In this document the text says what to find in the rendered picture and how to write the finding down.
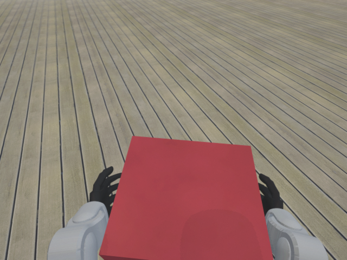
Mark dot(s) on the carton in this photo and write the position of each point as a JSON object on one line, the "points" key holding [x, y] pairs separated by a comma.
{"points": [[187, 200]]}

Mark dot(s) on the robot left hand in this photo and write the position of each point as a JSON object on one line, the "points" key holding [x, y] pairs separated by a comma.
{"points": [[101, 192]]}

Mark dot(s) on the robot right forearm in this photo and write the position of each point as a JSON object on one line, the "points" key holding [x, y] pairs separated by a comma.
{"points": [[289, 240]]}

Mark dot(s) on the robot left forearm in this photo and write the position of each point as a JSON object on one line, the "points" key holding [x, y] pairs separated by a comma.
{"points": [[83, 235]]}

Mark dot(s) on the robot right hand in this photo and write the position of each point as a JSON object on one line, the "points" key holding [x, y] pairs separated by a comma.
{"points": [[271, 197]]}

